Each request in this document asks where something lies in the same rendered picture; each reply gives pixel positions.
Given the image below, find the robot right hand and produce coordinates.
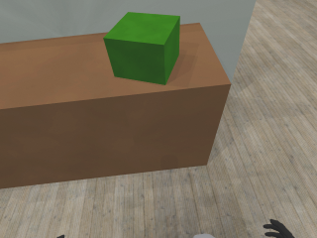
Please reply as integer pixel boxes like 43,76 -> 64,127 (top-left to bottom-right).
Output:
263,219 -> 294,238

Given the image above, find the carton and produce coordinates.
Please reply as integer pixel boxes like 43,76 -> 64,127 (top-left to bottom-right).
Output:
103,12 -> 180,85

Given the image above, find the pedestal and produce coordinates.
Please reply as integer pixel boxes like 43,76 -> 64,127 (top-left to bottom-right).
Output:
0,23 -> 232,189

